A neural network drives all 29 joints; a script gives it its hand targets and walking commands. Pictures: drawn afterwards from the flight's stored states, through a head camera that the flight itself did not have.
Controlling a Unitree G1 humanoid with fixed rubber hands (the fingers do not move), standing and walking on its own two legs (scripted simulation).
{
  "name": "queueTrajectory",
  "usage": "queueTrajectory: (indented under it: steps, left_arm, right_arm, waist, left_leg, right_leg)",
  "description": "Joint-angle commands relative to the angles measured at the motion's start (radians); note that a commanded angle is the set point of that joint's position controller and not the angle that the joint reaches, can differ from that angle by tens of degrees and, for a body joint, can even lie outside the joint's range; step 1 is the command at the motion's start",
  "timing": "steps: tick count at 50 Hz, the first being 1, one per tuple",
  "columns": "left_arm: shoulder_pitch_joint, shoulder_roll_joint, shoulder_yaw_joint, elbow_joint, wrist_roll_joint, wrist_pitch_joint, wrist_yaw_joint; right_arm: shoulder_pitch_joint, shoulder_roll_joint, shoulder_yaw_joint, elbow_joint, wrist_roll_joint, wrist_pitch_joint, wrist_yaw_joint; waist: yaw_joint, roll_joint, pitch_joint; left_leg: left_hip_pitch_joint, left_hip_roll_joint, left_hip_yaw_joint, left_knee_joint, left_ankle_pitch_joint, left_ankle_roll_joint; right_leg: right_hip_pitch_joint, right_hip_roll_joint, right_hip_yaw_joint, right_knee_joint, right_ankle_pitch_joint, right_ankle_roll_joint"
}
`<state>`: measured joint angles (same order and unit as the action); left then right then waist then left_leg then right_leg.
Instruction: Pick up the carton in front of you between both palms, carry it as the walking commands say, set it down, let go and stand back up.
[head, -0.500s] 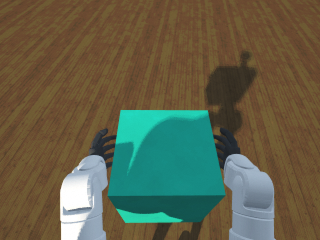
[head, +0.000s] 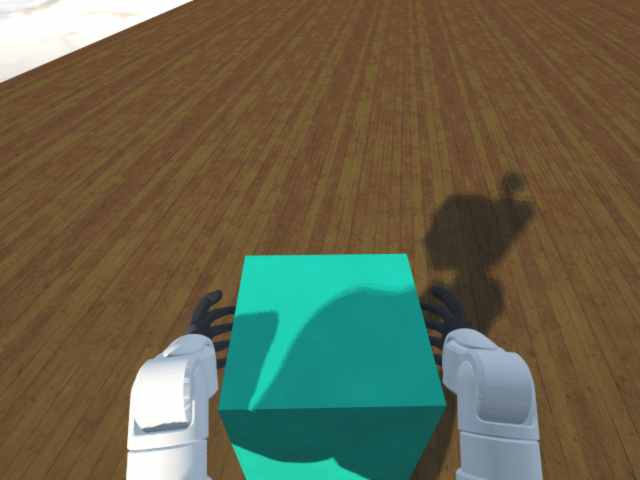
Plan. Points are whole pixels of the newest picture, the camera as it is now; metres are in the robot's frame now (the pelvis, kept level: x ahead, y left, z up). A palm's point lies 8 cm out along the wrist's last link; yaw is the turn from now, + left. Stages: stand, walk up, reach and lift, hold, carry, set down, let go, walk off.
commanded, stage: carry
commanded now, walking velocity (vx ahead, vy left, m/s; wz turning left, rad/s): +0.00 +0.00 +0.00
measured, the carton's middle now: (327, 374) +0.27 +0.00 +0.01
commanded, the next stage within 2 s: hold in 1.16 s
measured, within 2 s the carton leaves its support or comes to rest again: neither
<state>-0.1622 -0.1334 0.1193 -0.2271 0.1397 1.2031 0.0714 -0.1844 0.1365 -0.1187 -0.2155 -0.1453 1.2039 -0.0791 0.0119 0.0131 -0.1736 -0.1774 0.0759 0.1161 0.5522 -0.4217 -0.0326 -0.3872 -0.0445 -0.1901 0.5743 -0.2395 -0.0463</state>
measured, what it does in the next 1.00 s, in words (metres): shifts its weight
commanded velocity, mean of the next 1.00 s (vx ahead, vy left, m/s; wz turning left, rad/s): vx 0.00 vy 0.00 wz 0.00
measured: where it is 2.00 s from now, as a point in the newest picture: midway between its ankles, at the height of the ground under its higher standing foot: outside the picture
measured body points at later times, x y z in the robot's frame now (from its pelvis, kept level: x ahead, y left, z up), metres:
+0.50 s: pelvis -0.04 +0.01 +0.00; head -0.09 +0.01 +0.45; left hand +0.24 +0.16 +0.04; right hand +0.25 -0.14 +0.04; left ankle -0.09 +0.12 -0.73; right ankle +0.04 -0.09 -0.73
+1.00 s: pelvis -0.05 +0.02 +0.00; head -0.08 +0.02 +0.45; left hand +0.25 +0.17 +0.04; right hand +0.25 -0.13 +0.04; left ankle -0.09 +0.12 -0.73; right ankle +0.04 -0.09 -0.73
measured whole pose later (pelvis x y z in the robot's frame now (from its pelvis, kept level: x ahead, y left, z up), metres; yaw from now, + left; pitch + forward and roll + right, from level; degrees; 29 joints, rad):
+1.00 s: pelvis -0.05 +0.02 +0.00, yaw +0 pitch +2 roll +0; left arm -0.22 -0.14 0.18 0.21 0.24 0.73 0.02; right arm -0.23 0.14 -0.19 0.21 -0.25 0.73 -0.02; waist 0.00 0.00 -0.13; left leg -0.25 0.03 0.13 0.57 -0.36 0.01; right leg -0.42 -0.08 -0.16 0.52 -0.13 -0.02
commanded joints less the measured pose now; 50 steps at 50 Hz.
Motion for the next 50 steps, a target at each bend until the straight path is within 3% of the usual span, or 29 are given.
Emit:
queueTrajectory:
  steps: [1,10,19,28,32,40,50]
  left_arm:
    - [-0.486,-0.930,-0.728,-0.033,-0.412,-0.027,-0.261]
    - [-0.478,-0.897,-0.682,0.044,-0.336,-0.154,-0.263]
    - [-0.460,-0.837,-0.555,0.200,-0.220,-0.304,-0.261]
    - [-0.566,-0.877,-0.411,0.417,-0.115,-0.510,-0.280]
    - [-0.604,-0.923,-0.396,0.469,-0.100,-0.572,-0.291]
    - [-0.541,-0.934,-0.480,0.394,-0.144,-0.537,-0.286]
    - [-0.544,-0.910,-0.485,0.363,-0.152,-0.516,-0.281]
  right_arm:
    - [-0.429,0.933,0.706,-0.010,0.392,-0.023,0.259]
    - [-0.441,0.901,0.678,0.050,0.339,-0.149,0.267]
    - [-0.428,0.846,0.561,0.201,0.224,-0.305,0.268]
    - [-0.526,0.885,0.406,0.424,0.111,-0.507,0.283]
    - [-0.564,0.932,0.391,0.479,0.095,-0.570,0.294]
    - [-0.503,0.947,0.479,0.402,0.142,-0.532,0.293]
    - [-0.503,0.923,0.481,0.373,0.146,-0.511,0.286]
  waist:
    - [-0.012,-0.009,-0.215]
    - [-0.009,-0.011,-0.142]
    - [-0.008,-0.008,-0.112]
    - [-0.010,-0.018,-0.130]
    - [-0.009,-0.019,-0.158]
    - [-0.010,-0.022,-0.198]
    - [-0.009,-0.017,-0.167]
  left_leg:
    - [-0.028,0.077,-0.055,-0.043,0.413,0.014]
    - [-0.088,0.077,-0.079,-0.103,0.230,0.036]
    - [-0.129,0.074,-0.088,-0.135,0.140,0.046]
    - [-0.145,0.066,-0.094,-0.140,0.105,0.061]
    - [-0.134,0.062,-0.095,-0.131,0.114,0.065]
    - [-0.113,0.061,-0.094,-0.101,0.174,0.063]
    - [-0.124,0.067,-0.095,-0.108,0.186,0.066]
  right_leg:
    - [0.219,-0.126,0.139,-0.020,0.506,-0.005]
    - [0.191,-0.123,0.149,-0.082,0.278,0.004]
    - [0.169,-0.122,0.159,-0.123,0.153,0.012]
    - [0.163,-0.119,0.162,-0.139,0.109,0.017]
    - [0.173,-0.121,0.160,-0.135,0.120,0.016]
    - [0.189,-0.130,0.157,-0.108,0.213,0.017]
    - [0.175,-0.125,0.152,-0.100,0.217,0.020]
